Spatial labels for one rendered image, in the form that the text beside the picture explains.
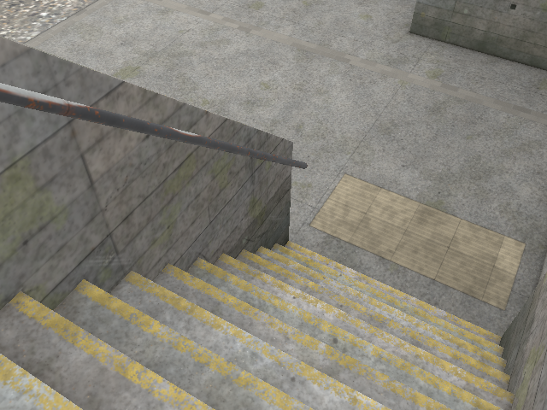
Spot stairs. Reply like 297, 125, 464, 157
0, 241, 515, 410

